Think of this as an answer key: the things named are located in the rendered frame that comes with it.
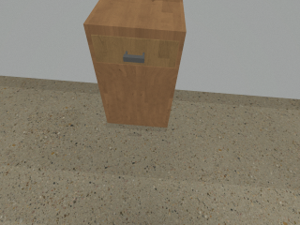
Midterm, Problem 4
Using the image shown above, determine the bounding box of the cabinet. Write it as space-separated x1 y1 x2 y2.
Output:
83 0 187 128

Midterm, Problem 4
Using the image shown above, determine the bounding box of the drawer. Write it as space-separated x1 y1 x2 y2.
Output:
91 35 179 68

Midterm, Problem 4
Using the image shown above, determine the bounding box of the handle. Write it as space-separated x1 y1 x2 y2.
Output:
123 51 145 63

